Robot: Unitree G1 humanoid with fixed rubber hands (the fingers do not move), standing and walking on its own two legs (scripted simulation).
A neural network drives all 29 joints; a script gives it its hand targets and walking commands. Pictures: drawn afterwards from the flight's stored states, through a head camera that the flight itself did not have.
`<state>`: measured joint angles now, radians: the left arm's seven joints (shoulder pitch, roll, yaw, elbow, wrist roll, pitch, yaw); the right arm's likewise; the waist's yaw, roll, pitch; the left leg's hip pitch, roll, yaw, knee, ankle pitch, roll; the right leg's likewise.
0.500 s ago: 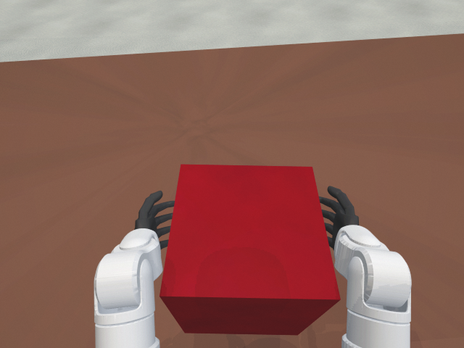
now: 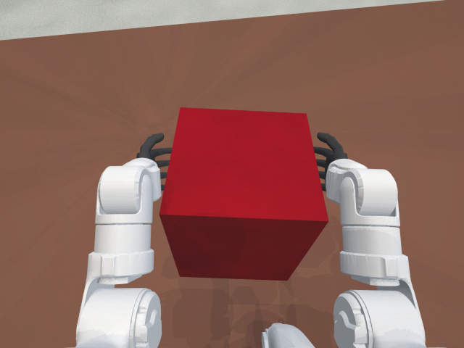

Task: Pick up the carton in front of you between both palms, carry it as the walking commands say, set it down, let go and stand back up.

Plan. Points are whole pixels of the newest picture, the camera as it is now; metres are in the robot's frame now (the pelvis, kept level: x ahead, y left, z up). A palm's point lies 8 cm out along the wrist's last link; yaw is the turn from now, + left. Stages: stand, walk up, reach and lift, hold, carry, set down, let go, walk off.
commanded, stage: carry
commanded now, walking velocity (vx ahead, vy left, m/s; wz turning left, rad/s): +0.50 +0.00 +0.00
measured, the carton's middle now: (238, 201) +0.36 -0.01 +0.01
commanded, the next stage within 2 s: none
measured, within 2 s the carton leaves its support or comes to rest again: neither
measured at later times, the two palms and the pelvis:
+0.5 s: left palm (143, 65) +0.69 +0.18 +0.06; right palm (272, 54) +0.73 -0.12 +0.06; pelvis +0.35 -0.01 -0.02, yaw +2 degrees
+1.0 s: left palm (152, 7) +1.01 +0.20 +0.03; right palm (252, 6) +1.00 -0.10 +0.04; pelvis +0.66 +0.07 -0.06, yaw +0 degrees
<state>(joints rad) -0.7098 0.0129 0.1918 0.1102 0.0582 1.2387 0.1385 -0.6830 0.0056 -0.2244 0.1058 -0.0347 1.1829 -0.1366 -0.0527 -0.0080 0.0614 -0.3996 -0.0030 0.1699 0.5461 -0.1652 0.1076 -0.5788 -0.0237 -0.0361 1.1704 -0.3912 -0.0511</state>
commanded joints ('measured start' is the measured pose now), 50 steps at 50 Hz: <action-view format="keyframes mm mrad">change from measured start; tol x32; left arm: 1 -644 -1138 -604 -204 -369 -89 -178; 50 -538 -1076 -706 -263 -352 -120 -191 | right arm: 1 -699 1166 673 -195 481 -14 271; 50 -561 1101 750 -209 460 -40 284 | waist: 1 -23 106 -586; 13 144 -268 -722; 36 -32 291 -689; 50 -19 104 -541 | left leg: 1 668 256 -290 -62 691 101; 9 512 105 -63 156 744 0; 14 -350 -43 -202 933 -466 -38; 29 -162 -58 -1 -47 272 -60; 35 773 360 -510 36 895 146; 39 527 288 -544 -156 222 128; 50 620 205 -305 -102 705 30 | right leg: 1 -211 -6 -8 -178 111 -4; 10 439 70 -143 -806 697 -51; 13 1067 -375 467 -593 1239 -288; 15 1050 -340 494 -661 703 -300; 32 608 -51 -25 -407 797 -48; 36 -140 97 44 212 -258 8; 50 -239 3 -20 -234 244 18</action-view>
